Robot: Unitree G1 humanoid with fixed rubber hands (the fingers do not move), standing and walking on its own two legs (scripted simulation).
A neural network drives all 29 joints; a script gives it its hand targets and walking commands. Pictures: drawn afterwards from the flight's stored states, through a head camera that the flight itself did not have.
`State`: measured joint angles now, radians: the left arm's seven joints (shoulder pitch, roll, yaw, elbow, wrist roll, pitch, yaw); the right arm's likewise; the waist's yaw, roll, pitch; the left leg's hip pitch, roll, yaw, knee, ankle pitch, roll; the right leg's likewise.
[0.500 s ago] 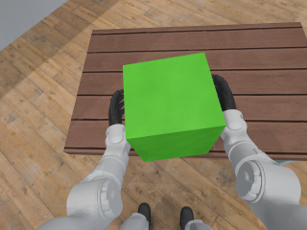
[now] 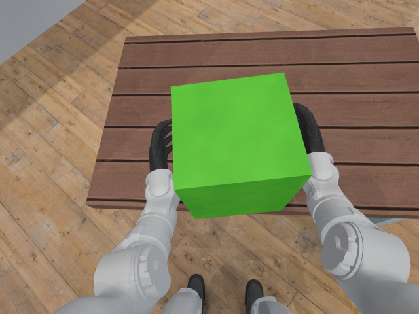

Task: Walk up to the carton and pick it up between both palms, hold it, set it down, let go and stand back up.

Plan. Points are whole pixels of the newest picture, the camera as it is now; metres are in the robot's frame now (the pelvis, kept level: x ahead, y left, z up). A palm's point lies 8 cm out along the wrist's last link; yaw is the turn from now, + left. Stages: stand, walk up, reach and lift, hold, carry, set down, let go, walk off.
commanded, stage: set down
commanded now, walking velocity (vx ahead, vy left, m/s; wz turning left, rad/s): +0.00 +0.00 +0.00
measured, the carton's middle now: (233, 156) +0.41 +0.01 -0.06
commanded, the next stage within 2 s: none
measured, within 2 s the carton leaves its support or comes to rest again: neither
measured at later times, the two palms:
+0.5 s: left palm (160, 162) +0.38 +0.16 -0.03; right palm (310, 144) +0.43 -0.14 -0.02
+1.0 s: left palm (160, 162) +0.38 +0.16 -0.03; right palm (310, 146) +0.42 -0.14 -0.02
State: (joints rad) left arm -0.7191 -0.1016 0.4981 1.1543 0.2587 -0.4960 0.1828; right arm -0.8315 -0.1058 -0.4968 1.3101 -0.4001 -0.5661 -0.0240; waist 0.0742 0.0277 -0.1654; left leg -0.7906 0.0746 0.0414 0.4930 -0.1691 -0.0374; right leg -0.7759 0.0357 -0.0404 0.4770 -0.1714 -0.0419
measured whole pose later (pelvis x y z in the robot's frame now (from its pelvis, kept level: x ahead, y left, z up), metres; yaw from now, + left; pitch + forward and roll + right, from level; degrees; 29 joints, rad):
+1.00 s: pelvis +0.00 +0.00 +0.00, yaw +0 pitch +26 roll +0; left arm -0.69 -0.15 0.61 1.03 0.41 -0.51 0.14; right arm -0.80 -0.05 -0.63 1.22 -0.50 -0.58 0.01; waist 0.05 -0.02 -0.13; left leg -0.77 0.07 0.05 0.48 -0.17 -0.04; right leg -0.76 0.03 -0.05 0.47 -0.18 -0.05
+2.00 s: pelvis -0.03 -0.01 -0.06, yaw +0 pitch +30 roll -1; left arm -0.67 0.07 0.03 1.16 -0.16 -0.48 0.18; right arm -0.84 -0.29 0.13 1.42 0.36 -0.52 0.05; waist 0.08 0.00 -0.25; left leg -1.14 0.09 -0.01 0.94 -0.33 -0.05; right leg -1.11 0.04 -0.07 0.92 -0.33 -0.06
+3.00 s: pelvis -0.03 -0.01 +0.00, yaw +2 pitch +10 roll +0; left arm -0.15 0.07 -0.01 0.83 -0.09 -0.48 0.17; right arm -0.24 -0.29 0.10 1.13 0.36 -0.66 0.14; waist 0.02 -0.03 -0.04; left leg -0.55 0.06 -0.02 0.61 -0.23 -0.06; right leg -0.55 0.04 -0.05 0.63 -0.26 -0.06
